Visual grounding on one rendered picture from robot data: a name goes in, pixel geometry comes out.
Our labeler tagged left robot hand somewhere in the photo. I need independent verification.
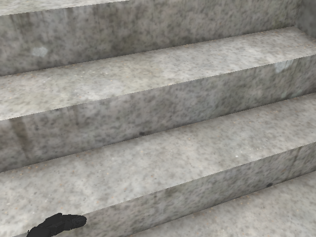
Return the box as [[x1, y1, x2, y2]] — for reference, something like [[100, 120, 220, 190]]
[[27, 212, 87, 237]]

